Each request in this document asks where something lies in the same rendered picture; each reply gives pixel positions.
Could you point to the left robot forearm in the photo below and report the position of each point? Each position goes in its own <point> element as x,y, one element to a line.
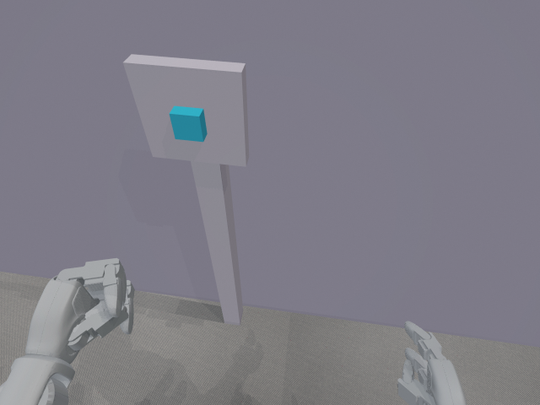
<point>37,380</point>

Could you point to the panel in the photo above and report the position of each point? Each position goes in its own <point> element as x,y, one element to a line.
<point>219,88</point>

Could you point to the robot left hand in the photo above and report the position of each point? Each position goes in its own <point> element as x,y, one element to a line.
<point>55,328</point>

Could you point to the button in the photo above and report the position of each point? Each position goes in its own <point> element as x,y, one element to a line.
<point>188,123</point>

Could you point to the robot right hand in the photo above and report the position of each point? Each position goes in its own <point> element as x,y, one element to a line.
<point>439,382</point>

